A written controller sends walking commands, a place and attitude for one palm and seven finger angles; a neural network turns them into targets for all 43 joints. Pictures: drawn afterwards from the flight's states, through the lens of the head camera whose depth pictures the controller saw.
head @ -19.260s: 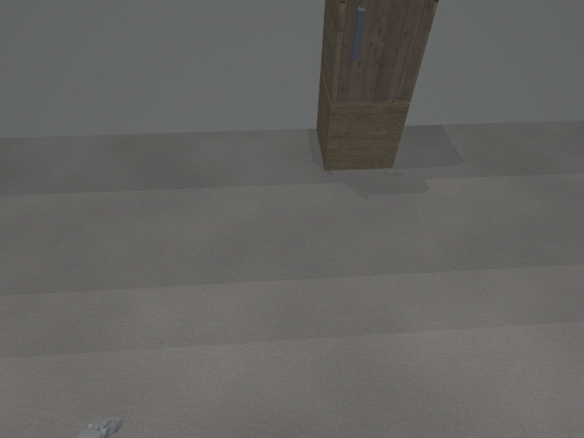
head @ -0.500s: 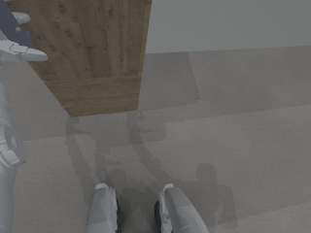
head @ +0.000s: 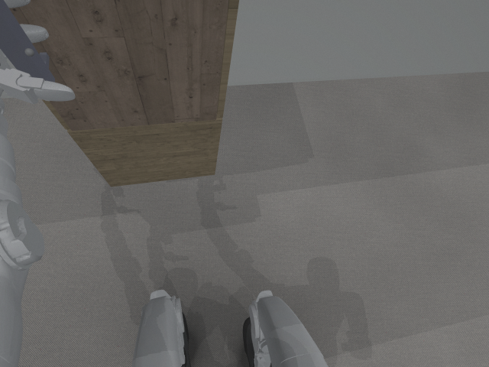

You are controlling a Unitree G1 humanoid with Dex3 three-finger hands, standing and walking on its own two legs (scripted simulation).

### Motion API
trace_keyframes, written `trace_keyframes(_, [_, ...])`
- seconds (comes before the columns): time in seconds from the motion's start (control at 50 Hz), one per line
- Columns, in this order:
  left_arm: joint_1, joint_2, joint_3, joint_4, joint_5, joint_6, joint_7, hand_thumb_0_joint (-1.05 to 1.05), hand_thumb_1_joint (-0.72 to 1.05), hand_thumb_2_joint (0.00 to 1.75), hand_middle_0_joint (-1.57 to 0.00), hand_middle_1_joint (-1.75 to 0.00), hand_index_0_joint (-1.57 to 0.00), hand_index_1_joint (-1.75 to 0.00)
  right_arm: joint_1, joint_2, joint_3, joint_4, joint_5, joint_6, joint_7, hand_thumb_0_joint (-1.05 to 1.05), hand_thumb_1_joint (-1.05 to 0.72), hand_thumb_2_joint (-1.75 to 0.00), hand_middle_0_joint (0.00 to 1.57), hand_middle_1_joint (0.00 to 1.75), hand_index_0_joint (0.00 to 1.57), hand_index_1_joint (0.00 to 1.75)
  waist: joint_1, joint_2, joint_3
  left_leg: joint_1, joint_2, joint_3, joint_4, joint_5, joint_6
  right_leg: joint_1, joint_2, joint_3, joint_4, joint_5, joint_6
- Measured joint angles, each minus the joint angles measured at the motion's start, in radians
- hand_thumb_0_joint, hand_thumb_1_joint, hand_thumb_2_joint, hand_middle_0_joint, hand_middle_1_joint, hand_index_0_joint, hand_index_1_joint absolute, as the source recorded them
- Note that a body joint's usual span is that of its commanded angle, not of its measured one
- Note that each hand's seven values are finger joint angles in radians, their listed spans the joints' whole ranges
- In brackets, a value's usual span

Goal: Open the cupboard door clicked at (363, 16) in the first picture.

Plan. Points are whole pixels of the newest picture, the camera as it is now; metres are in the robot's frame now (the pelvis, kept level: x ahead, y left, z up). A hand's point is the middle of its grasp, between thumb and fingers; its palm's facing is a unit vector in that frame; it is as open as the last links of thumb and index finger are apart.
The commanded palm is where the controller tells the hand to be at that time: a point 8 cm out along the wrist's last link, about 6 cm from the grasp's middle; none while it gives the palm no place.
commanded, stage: close the thumb around the handle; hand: left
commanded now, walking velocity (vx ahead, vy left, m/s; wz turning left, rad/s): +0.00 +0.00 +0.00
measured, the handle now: (14, 28) +0.59 +0.27 +0.08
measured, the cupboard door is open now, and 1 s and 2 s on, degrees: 0 2 52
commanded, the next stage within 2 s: pull the door open along its arc in 0.64 s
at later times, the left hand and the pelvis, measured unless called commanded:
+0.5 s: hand (31, 50) +0.55 +0.24 +0.08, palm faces +0.10 -0.99 -0.02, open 6.4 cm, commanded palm +0.54 +0.26 +0.08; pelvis +0.00 +0.00 +0.00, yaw +0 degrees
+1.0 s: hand (33, 57) +0.54 +0.24 +0.09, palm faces +0.10 -1.00 -0.01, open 5.8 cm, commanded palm +0.50 +0.27 +0.08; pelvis +0.01 +0.00 +0.01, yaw +0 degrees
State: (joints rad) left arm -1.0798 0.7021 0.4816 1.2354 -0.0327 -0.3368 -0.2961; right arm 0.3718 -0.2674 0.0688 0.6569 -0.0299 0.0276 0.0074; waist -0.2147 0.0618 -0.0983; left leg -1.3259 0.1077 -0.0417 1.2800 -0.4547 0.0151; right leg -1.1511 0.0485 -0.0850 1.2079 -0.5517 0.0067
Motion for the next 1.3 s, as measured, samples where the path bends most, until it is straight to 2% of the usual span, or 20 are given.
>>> trace_keyframes(0.08, [-0.015,0.005,-0.006,0.010,0.004,0.004,0.001,-0.02,-0.42,0.33,-0.33,-1.23,-0.35,-1.23,0.002,0.003,0.003,-0.001,-0.001,-0.001,-0.001,0.01,-0.91,-0.90,0.21,0.30,0.20,0.30,-0.002,0.000,0.001,-0.005,-0.003,0.000,0.001,0.001,0.002,-0.003,-0.003,-0.001,0.000,0.000,0.002])
trace_keyframes(0.18, [-0.010,-0.009,-0.015,-0.003,0.004,0.004,0.016,-0.02,-0.24,0.41,-0.34,-1.24,-0.35,-1.25,0.008,0.006,-0.002,0.002,-0.007,0.001,0.003,0.01,-0.91,-0.90,0.21,0.30,0.20,0.30,0.000,0.002,-0.003,-0.006,-0.007,0.001,-0.001,0.003,0.004,-0.004,-0.006,0.001,-0.002,0.002,0.005])
trace_keyframes(0.42, [0.005,-0.020,-0.010,-0.012,0.011,-0.002,0.043,-0.01,0.37,0.67,-0.37,-1.29,-0.37,-1.29,0.017,0.004,-0.005,0.002,-0.012,0.008,0.007,0.01,-0.91,-0.90,0.21,0.30,0.20,0.30,-0.005,0.003,-0.003,0.006,-0.006,0.004,-0.012,0.006,0.004,0.007,-0.005,0.004,-0.013,0.006,0.005])
trace_keyframes(0.54, [-0.003,-0.015,-0.010,0.006,0.004,-0.003,0.033,0.00,0.67,0.80,-0.39,-1.32,-0.39,-1.32,0.015,0.002,-0.002,0.008,-0.009,0.010,0.005,0.01,-0.91,-0.90,0.21,0.30,0.20,0.30,-0.004,0.000,0.000,0.012,-0.006,0.002,-0.015,0.006,0.003,0.013,-0.004,0.002,-0.016,0.006,0.003])
trace_keyframes(0.82, [0.016,-0.014,0.016,-0.003,0.000,-0.004,0.029,0.01,0.66,0.82,-0.40,-1.35,-0.40,-1.35,0.005,-0.001,-0.004,0.001,-0.007,0.015,0.004,0.01,-0.91,-0.90,0.21,0.30,0.20,0.30,-0.004,0.001,-0.005,0.016,0.001,0.000,-0.014,0.000,-0.004,0.014,0.003,0.002,-0.014,0.001,-0.003])
trace_keyframes(0.9, [0.050,-0.021,0.024,-0.032,-0.015,-0.001,0.019,0.01,0.66,0.81,-0.40,-1.35,-0.40,-1.35,0.005,0.000,-0.006,-0.007,-0.003,0.019,0.004,0.01,-0.91,-0.90,0.21,0.30,0.20,0.30,-0.001,0.001,-0.005,0.030,0.004,0.007,-0.021,-0.002,-0.005,0.023,0.005,0.009,-0.019,0.001,-0.003])
trace_keyframes(1.0, [0.138,-0.068,0.030,-0.103,-0.047,-0.004,0.010,0.01,0.68,0.77,-0.40,-1.35,-0.40,-1.35,0.011,0.003,-0.014,-0.018,0.006,0.030,0.009,0.01,-0.91,-0.90,0.21,0.30,0.20,0.30,0.015,0.002,-0.013,0.068,0.005,0.022,-0.044,-0.005,-0.004,0.054,0.005,0.023,-0.038,0.002,-0.001])
trace_keyframes(1.08, [0.242,-0.130,0.016,-0.190,-0.077,-0.011,0.022,0.00,0.68,0.74,-0.40,-1.35,-0.40,-1.35,0.013,0.008,-0.023,-0.030,0.015,0.039,0.015,0.01,-0.91,-0.90,0.21,0.30,0.20,0.30,0.032,0.002,-0.025,0.116,0.003,0.037,-0.072,-0.006,-0.003,0.094,0.002,0.036,-0.062,0.003,0.000])
trace_keyframes(1.22, [0.484,-0.268,-0.068,-0.410,-0.138,-0.019,0.052,0.00,0.65,0.69,-0.38,-1.35,-0.36,-1.35,0.000,0.017,-0.047,-0.059,0.033,0.044,0.030,0.01,-0.91,-0.90,0.21,0.30,0.20,0.30,0.069,-0.007,-0.051,0.223,-0.008,0.056,-0.136,-0.005,-0.003,0.193,-0.010,0.052,-0.118,0.004,0.002])
trace_keyframes(1.24, [0.521,-0.301,-0.084,-0.451,-0.146,-0.016,0.075,0.00,0.65,0.69,-0.38,-1.35,-0.36,-1.35,-0.002,0.018,-0.053,-0.064,0.031,0.041,0.031,0.01,-0.91,-0.90,0.21,0.30,0.20,0.30,0.079,-0.008,-0.056,0.238,-0.009,0.058,-0.145,-0.005,-0.004,0.208,-0.011,0.053,-0.127,0.004,0.003])
trace_keyframes(1.3, [0.618,-0.425,-0.144,-0.570,-0.156,-0.023,0.238,0.02,0.64,0.69,-0.36,-1.35,-0.36,-1.35,-0.020,0.020,-0.067,-0.073,0.023,0.026,0.041,0.01,-0.91,-0.90,0.21,0.30,0.20,0.30,0.107,-0.007,-0.068,0.277,-0.016,0.060,-0.168,-0.004,-0.006,0.248,-0.018,0.053,-0.149,0.004,0.005])
